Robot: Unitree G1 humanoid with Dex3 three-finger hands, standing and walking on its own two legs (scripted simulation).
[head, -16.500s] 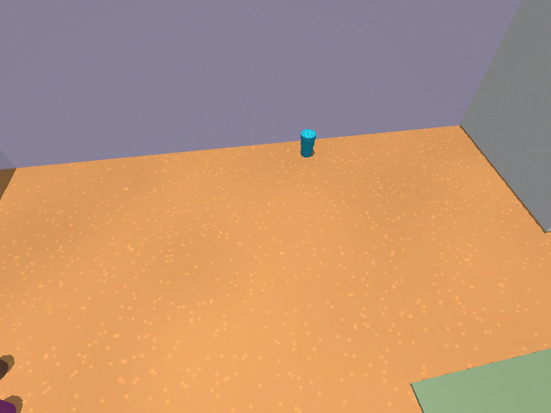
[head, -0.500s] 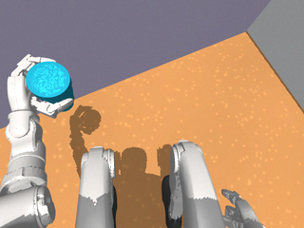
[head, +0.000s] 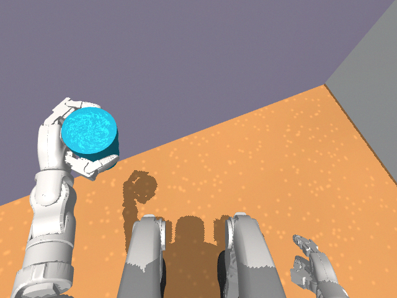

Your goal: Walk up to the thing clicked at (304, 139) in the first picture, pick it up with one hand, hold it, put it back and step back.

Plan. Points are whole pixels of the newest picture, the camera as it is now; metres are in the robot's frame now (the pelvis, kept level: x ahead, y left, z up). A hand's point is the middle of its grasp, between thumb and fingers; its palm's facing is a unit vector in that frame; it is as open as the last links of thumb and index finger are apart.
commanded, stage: lift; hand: left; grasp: from the side
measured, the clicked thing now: (98, 145) +0.40 +0.20 +0.00
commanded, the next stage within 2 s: hold in 1.28 s
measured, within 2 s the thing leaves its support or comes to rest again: neither
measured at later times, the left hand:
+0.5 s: hand (67, 100) +0.39 +0.19 +0.16, palm faces +0.12 -0.99 -0.04, open 11.1 cm
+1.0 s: hand (57, 71) +0.39 +0.18 +0.22, palm faces +0.11 -0.99 -0.03, open 11.1 cm
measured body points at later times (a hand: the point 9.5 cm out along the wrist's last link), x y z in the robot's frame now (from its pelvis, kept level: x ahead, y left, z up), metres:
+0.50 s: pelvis +0.04 +0.00 +0.13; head +0.13 +0.02 +0.57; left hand +0.38 +0.24 +0.17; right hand +0.19 -0.25 +0.02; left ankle +0.06 +0.12 -0.49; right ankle +0.08 -0.13 -0.49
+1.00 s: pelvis +0.05 +0.00 +0.18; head +0.12 +0.01 +0.62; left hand +0.37 +0.23 +0.23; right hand +0.19 -0.24 +0.07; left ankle +0.06 +0.12 -0.49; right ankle +0.08 -0.13 -0.49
